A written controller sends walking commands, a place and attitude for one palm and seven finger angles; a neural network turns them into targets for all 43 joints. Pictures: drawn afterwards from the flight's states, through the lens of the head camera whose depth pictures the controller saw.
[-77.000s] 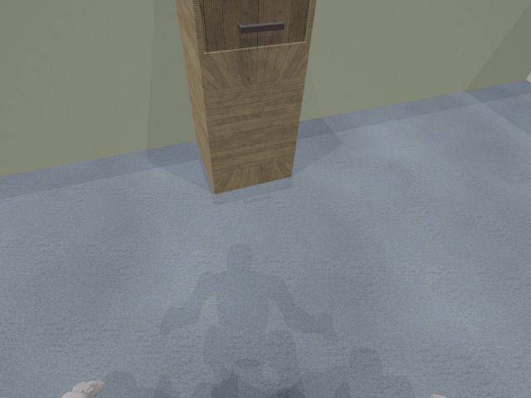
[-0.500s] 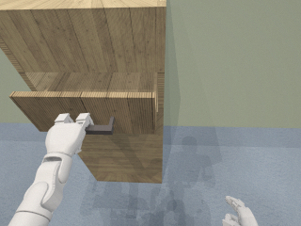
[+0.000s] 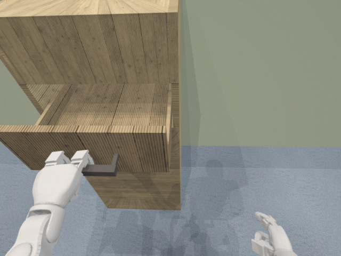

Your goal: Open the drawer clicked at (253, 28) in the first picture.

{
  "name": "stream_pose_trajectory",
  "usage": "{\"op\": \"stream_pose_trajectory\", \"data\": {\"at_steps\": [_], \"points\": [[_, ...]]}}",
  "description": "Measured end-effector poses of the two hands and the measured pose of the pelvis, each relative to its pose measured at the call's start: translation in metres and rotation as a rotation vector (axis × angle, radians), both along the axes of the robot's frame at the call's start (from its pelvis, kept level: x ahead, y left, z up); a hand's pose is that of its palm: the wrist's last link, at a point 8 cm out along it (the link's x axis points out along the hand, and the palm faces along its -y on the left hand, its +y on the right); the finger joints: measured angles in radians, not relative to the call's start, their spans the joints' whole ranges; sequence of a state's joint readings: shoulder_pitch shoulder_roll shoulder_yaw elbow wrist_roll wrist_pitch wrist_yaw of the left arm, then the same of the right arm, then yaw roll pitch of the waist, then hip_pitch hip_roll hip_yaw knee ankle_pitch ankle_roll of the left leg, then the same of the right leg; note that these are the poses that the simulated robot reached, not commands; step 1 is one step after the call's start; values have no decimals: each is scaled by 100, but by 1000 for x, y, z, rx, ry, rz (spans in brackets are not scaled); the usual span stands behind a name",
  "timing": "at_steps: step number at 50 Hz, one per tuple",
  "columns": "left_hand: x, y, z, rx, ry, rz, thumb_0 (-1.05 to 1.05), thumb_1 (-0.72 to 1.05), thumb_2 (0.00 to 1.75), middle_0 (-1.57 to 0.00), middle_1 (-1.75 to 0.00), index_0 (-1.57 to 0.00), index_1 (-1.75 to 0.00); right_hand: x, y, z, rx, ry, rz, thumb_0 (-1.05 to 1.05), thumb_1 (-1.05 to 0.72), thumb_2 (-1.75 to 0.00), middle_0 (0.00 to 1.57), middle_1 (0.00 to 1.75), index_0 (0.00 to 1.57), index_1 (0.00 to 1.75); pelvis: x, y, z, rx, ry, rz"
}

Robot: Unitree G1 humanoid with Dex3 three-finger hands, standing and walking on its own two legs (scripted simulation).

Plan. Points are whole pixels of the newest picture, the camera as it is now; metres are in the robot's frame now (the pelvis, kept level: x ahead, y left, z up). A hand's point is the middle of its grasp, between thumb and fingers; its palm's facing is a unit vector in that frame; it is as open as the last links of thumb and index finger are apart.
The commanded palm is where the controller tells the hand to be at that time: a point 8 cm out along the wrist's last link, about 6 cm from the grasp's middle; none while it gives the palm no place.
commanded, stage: pull the drawer open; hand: left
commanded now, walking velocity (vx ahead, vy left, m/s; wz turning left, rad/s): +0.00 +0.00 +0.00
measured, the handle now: (85, 163) +0.30 +0.24 +0.06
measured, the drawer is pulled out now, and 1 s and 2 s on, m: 0.17 0.25 0.30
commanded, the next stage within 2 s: open the thumb to release the handle in 1.86 s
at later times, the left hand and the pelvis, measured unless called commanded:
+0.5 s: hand (65, 207) +0.21 +0.25 +0.04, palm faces +0.00 -0.09 -1.00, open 5.8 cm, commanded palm +0.16 +0.26 +0.10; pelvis +0.00 +0.00 +0.00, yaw -1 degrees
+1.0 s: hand (56, 230) +0.16 +0.25 +0.04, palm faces +0.00 -0.09 -1.00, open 5.8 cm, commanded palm +0.11 +0.25 +0.10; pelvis +0.00 +0.00 -0.01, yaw -1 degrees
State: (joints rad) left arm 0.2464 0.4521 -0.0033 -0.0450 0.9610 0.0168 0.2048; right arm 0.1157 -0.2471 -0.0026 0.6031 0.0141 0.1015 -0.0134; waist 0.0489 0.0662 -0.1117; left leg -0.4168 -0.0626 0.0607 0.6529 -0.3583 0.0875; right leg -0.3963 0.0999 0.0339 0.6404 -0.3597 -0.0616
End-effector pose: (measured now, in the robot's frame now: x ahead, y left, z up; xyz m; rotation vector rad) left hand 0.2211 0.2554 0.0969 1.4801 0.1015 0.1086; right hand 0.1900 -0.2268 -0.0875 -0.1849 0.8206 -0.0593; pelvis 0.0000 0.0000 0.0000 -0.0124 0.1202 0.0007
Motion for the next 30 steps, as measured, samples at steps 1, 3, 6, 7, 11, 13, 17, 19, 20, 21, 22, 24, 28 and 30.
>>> {"op": "stream_pose_trajectory", "data": {"at_steps": [1, 3, 6, 7, 11, 13, 17, 19, 20, 21, 22, 24, 28, 30], "points": [[-3, 0, 0, 0, 0, 0, 2, 72, 82, -26, -128, -37, -130, 0, 0, 0, -2, -1, 2, 1, -91, -90, 20, 30, 20, 30, 0, 0, 0, 0, -1, -1], [-8, 0, 0, 0, -2, -2, 2, 72, 82, -26, -128, -37, -130, 1, 0, 1, -4, -2, 6, 1, -91, -90, 20, 30, 20, 30, -1, -1, 0, 1, -3, -2], [-14, -1, 0, 0, -8, -2, 2, 72, 82, -26, -129, -37, -130, 1, -1, 1, -9, -1, 13, 1, -91, -90, 20, 30, 20, 30, -2, -2, -1, 2, -5, -1], [-15, -1, -1, 0, -9, -2, 2, 72, 83, -26, -129, -37, -130, 2, 0, 1, -10, -1, 15, 1, -91, -90, 20, 30, 20, 30, -2, -3, -1, 2, -6, 0], [-19, -1, -1, 1, -11, -1, 2, 71, 83, -26, -129, -37, -130, 3, 0, 1, -8, -4, 17, 1, -91, -90, 20, 30, 20, 30, -3, -3, -1, 1, -8, -1], [-21, -1, 0, 2, -7, -1, 2, 71, 83, -26, -129, -37, -130, 3, 1, 1, -2, -9, 14, 1, -91, -90, 20, 30, 20, 30, -3, -3, -1, 2, -8, -5], [-26, -1, 0, 1, -1, -2, 2, 72, 82, -26, -129, -37, -130, 3, 2, 2, 7, -15, 11, 1, -91, -90, 20, 30, 20, 30, -1, -3, -1, 3, -9, -11], [-29, -1, 0, 0, 1, -4, 2, 72, 82, -26, -129, -37, -130, 3, 2, 2, 7, -15, 12, 1, -91, -90, 20, 30, 20, 30, -1, -3, -1, 3, -9, -13], [-30, -1, 0, 0, 1, -6, 2, 72, 81, -26, -129, -37, -130, 3, 2, 2, 6, -14, 12, 1, -91, -90, 20, 30, 20, 30, 0, -3, -1, 3, -8, -15], [-31, -1, 0, -1, 2, -9, 2, 72, 81, -26, -129, -37, -130, 3, 2, 2, 6, -12, 12, 1, -91, -90, 20, 30, 20, 30, 0, -3, -1, 3, -8, -16], [-33, -1, 0, -1, 3, -11, 2, 72, 81, -26, -130, -37, -129, 4, 2, 2, 5, -10, 13, 1, -91, -90, 20, 30, 20, 30, 0, -3, -1, 3, -8, -17], [-36, -1, 1, -3, 4, -15, 2, 72, 81, -27, -130, -37, -129, 4, 2, 2, 3, -7, 15, 1, -91, -90, 20, 30, 20, 30, 1, -3, -1, 3, -7, -18], [-42, -1, 1, -4, 9, -20, 2, 72, 80, -27, -131, -37, -128, 6, 2, 2, 3, -6, 18, 1, -91, -90, 20, 30, 20, 30, 3, -2, -2, 0, -3, -21], [-45, -1, 1, -4, 13, -20, 2, 72, 80, -27, -131, -37, -128, 7, 2, 1, 6, -9, 20, 1, -91, -90, 20, 30, 20, 30, 4, -1, -2, -1, 1, -22]]}}
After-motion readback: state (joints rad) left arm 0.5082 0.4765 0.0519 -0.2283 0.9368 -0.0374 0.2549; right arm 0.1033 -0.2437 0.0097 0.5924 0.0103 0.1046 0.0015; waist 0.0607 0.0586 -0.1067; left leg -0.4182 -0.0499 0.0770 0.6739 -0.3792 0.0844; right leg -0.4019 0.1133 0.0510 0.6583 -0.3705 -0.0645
